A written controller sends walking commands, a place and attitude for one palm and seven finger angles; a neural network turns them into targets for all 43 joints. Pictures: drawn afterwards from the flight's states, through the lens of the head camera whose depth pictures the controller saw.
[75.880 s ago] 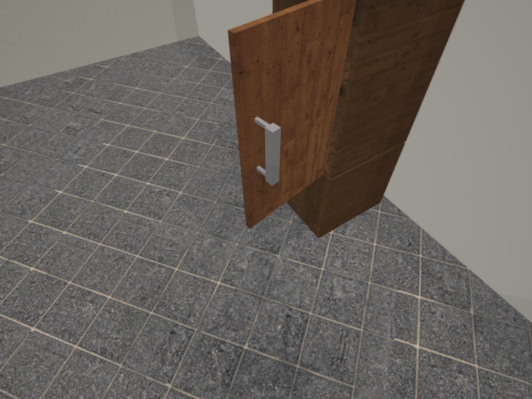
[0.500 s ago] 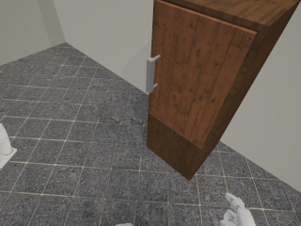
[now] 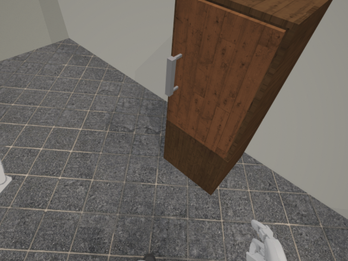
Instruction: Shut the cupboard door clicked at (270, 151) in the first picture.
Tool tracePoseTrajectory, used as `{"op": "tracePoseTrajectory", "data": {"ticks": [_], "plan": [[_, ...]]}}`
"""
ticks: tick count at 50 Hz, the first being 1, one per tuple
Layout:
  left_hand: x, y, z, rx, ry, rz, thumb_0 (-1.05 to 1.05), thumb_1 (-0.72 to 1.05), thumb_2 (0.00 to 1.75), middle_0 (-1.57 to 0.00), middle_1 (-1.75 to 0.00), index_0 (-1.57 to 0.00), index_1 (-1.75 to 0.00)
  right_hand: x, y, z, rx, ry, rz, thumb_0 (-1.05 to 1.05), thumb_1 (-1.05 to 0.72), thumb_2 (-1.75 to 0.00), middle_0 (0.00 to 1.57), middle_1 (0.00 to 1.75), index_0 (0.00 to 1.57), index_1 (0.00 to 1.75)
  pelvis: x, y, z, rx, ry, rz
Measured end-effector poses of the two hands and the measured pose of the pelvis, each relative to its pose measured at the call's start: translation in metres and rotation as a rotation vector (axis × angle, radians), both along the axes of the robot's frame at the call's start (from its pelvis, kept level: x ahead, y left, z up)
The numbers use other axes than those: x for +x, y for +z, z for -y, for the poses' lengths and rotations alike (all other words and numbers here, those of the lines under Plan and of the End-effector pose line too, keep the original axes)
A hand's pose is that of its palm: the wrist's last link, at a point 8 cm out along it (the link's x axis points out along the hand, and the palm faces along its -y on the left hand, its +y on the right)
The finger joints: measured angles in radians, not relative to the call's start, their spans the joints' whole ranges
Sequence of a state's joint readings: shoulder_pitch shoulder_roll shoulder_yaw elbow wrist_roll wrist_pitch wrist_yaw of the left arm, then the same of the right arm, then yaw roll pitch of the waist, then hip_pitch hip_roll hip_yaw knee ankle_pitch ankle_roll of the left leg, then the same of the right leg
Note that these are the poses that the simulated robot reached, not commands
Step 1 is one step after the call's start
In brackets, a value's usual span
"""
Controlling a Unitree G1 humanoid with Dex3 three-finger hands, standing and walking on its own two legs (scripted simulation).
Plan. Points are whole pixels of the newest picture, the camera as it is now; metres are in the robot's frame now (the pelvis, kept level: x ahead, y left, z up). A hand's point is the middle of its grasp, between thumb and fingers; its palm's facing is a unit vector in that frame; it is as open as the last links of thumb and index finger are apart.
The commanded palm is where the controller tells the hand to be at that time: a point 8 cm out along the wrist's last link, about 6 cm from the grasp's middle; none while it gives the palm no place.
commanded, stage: step back with the hand held close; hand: left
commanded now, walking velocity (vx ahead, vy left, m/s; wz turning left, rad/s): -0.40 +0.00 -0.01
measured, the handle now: (174, 75) +0.79 +0.07 -0.03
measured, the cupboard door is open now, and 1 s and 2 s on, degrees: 0 0 0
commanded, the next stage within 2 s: stop stepping back and stand still in 0.10 s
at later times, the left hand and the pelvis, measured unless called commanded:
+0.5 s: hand out of the picture +0.16 +0.31 +0.15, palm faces +0.50 -0.83 -0.25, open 7.4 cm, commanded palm +0.07 +0.32 +0.18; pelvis -0.08 +0.03 -0.01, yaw -2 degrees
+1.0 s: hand out of the picture +0.11 +0.29 +0.14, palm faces +0.50 -0.82 -0.28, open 7.5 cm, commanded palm +0.05 +0.32 +0.18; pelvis -0.10 +0.02 +0.00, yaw -1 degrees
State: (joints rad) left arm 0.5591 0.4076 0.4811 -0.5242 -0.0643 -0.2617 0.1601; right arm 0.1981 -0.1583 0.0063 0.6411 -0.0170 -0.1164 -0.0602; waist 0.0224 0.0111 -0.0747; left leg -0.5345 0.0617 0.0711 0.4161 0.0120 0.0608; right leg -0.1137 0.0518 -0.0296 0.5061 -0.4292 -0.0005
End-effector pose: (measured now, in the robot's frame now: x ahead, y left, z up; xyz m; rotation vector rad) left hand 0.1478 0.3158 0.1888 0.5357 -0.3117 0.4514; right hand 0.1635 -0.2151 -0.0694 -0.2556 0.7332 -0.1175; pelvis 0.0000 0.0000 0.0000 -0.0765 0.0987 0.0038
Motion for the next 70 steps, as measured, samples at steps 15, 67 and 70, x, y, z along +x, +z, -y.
{"op": "tracePoseTrajectory", "data": {"ticks": [15,67,70], "plan": [[-0.066,0.019,0.038,0.129,-0.225,0.1,0.01,0.88,0.9,-0.22,-0.31,-0.22,-0.3,-0.102,0.0,0.05,-0.057,-0.166,0.055,0.01,-0.9,-0.9,0.21,0.3,0.21,0.31,-0.065,-0.016,0.011,0.012,-0.029,0.148],[-0.066,0.009,-0.025,0.082,-0.063,-0.127,0.01,0.89,0.9,-0.21,-0.3,-0.21,-0.3,-0.108,-0.013,-0.039,0.103,-0.097,0.005,0.01,-0.9,-0.9,0.2,0.3,0.2,0.3,-0.083,0.001,-0.045,0.054,-0.035,0.089],[-0.073,-0.013,-0.032,0.006,-0.018,-0.189,0.01,0.89,0.9,-0.21,-0.3,-0.21,-0.3,-0.111,-0.021,-0.043,0.094,-0.095,-0.046,0.01,-0.9,-0.9,0.21,0.3,0.2,0.3,-0.077,0.0,-0.049,0.058,-0.031,0.089]]}}
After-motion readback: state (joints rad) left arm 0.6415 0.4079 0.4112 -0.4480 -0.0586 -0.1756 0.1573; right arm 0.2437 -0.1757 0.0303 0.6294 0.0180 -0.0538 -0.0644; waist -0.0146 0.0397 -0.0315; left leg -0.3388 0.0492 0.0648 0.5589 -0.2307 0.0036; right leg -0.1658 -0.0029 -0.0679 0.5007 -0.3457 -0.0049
